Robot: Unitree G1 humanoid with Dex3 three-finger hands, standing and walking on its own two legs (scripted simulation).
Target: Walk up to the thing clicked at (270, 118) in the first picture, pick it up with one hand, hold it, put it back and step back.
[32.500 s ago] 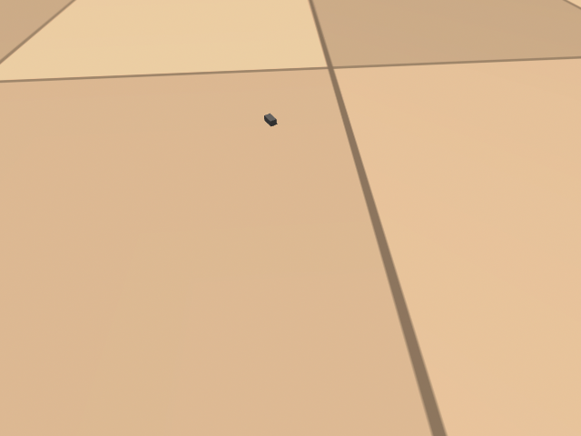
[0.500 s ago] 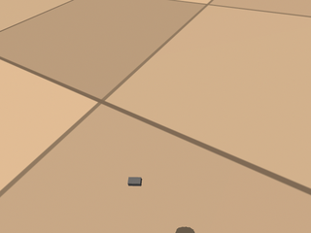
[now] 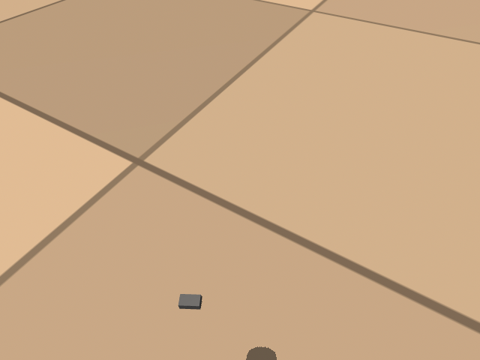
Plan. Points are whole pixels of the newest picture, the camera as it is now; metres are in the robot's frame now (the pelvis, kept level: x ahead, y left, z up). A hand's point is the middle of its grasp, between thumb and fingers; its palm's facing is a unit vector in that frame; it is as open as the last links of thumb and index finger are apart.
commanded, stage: walk up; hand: left
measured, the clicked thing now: (190, 301) +0.47 +0.24 -0.74
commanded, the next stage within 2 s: stand in 1.12 s
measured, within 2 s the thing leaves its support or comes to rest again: neither
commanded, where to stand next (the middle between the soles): +0.08 +0.02 m, yaw -3 degrees
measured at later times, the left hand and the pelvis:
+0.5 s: hand out of the picture +0.13 +0.25 -0.13, palm faces -0.02 -0.94 -0.34, open 7.4 cm; pelvis +0.02 +0.00 +0.02, yaw +0 degrees
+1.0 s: hand out of the picture +0.10 +0.26 -0.13, palm faces -0.01 -0.94 -0.34, open 7.4 cm; pelvis +0.03 +0.00 +0.03, yaw +0 degrees
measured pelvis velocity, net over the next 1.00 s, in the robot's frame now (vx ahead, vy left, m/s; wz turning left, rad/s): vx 0.03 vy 0.00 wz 0.00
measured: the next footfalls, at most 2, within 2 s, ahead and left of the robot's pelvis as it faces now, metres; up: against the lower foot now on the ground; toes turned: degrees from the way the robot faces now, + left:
none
